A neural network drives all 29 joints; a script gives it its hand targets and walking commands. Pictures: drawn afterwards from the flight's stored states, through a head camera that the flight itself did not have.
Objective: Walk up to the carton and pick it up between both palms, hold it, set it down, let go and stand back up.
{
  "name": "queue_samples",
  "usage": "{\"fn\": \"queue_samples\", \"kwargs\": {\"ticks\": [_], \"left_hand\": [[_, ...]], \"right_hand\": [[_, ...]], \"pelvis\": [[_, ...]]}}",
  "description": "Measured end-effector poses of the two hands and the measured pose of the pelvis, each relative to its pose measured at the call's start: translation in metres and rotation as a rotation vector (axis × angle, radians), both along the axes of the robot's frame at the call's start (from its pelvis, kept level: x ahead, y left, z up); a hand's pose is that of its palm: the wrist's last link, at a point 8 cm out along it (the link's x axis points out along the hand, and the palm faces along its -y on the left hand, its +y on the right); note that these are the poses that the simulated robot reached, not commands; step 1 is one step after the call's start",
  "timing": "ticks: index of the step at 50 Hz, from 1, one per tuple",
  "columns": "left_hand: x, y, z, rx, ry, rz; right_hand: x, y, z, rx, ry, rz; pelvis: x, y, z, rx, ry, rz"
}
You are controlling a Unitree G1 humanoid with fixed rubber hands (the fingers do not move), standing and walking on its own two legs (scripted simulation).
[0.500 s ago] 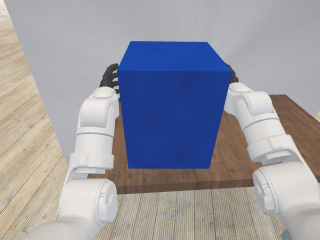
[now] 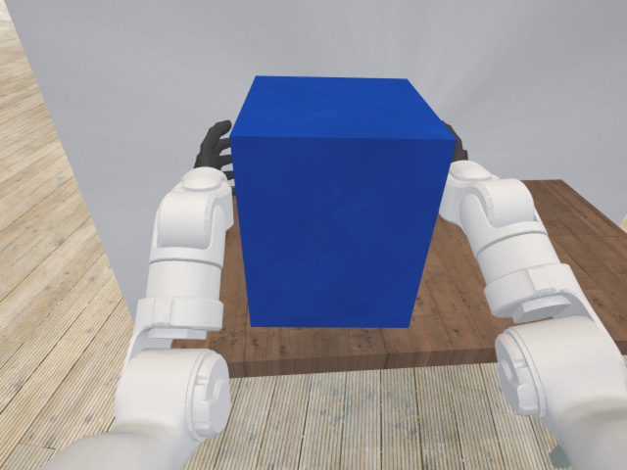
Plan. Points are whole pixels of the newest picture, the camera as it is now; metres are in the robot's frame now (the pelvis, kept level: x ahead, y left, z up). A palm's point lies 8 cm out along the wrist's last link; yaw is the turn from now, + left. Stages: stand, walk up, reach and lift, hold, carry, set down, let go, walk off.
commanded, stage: hold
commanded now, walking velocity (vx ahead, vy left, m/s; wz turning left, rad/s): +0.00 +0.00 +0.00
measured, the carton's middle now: (330, 199) +0.39 -0.02 +0.21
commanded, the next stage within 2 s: set down in 1.10 s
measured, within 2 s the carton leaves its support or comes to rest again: neither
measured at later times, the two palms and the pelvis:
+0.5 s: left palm (209, 186) +0.38 +0.12 +0.24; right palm (450, 179) +0.38 -0.17 +0.25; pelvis +0.00 +0.00 +0.00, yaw +0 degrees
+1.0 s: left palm (208, 186) +0.37 +0.12 +0.25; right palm (452, 178) +0.37 -0.17 +0.26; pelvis -0.01 +0.00 +0.00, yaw +0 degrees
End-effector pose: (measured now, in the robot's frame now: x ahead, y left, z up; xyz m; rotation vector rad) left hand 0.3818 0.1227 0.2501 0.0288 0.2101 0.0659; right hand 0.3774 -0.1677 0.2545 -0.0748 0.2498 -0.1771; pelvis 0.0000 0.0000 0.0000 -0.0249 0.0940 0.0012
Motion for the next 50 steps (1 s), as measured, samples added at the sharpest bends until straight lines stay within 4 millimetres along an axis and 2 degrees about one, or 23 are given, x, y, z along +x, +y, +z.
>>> {"fn": "queue_samples", "kwargs": {"ticks": [7, 28, 43, 50], "left_hand": [[-0.003, 0.003, 0.002, -0.004, -0.004, 0.001], [-0.001, 0.002, -0.007, -0.002, 0.017, 0.001], [-0.010, 0.004, 0.005, -0.005, -0.015, 0.007], [-0.008, 0.002, -0.002, -0.002, 0.003, 0.000]], "right_hand": [[-0.003, 0.003, 0.005, -0.019, -0.004, 0.006], [0.000, 0.002, -0.004, -0.003, 0.018, 0.004], [-0.007, 0.004, 0.008, 0.004, -0.014, 0.007], [-0.007, 0.002, 0.001, 0.016, 0.003, 0.000]], "pelvis": [[0.001, 0.001, 0.000, -0.001, 0.001, 0.000], [-0.001, 0.001, 0.000, -0.001, -0.002, 0.000], [-0.002, 0.001, 0.000, -0.001, -0.003, 0.000], [-0.005, 0.001, 0.000, -0.001, -0.007, 0.000]]}}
